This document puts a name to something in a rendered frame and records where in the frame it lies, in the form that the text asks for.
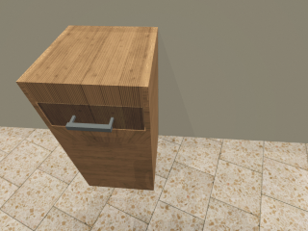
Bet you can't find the handle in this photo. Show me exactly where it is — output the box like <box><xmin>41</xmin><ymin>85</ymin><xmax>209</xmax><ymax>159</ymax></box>
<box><xmin>65</xmin><ymin>115</ymin><xmax>114</xmax><ymax>133</ymax></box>

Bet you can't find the cabinet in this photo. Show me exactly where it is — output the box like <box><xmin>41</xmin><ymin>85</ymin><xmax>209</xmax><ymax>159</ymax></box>
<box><xmin>16</xmin><ymin>25</ymin><xmax>159</xmax><ymax>191</ymax></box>

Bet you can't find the drawer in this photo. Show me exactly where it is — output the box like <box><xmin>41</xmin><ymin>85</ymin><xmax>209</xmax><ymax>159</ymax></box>
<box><xmin>37</xmin><ymin>102</ymin><xmax>145</xmax><ymax>131</ymax></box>

